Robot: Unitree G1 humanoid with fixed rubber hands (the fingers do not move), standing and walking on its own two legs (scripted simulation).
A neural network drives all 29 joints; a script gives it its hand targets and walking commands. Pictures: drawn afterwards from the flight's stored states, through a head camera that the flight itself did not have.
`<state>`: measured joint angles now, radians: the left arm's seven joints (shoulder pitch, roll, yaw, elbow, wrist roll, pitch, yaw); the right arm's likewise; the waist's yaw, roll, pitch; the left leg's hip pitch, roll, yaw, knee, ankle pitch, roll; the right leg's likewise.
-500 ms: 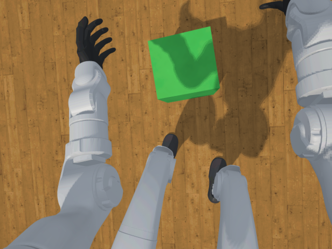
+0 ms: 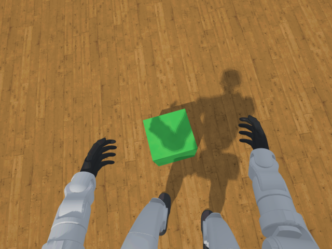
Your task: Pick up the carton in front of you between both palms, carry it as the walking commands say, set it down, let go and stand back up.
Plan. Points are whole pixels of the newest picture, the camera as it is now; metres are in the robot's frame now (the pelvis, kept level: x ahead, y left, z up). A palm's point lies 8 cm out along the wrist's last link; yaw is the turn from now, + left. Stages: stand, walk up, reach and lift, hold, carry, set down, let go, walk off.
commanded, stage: let go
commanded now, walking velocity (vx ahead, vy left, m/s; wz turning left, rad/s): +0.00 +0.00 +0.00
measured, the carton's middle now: (170, 139) +0.47 +0.10 -0.61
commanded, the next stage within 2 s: stand in 0.98 s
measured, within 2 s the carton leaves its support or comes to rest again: neither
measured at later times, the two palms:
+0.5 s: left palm (91, 189) +0.21 +0.21 -0.03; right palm (313, 195) +0.26 -0.24 -0.03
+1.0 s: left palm (79, 200) +0.18 +0.23 -0.03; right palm (314, 222) +0.21 -0.24 -0.03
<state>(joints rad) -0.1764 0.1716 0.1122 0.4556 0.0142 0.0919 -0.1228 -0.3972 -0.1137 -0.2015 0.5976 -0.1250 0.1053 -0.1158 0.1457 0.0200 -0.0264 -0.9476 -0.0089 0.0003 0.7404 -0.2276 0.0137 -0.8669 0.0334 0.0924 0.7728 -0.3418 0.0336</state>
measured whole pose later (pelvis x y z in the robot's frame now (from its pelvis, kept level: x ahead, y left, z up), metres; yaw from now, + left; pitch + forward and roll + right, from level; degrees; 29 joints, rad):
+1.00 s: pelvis +0.04 -0.01 +0.04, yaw +3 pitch -4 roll +0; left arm 0.22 0.23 0.02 0.39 0.01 0.21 -0.01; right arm 0.21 -0.20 -0.03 0.50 -0.01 0.09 0.04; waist 0.00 -0.03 0.08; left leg -0.19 -0.03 -0.05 0.50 -0.23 0.00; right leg -0.08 0.00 0.04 0.48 -0.34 0.01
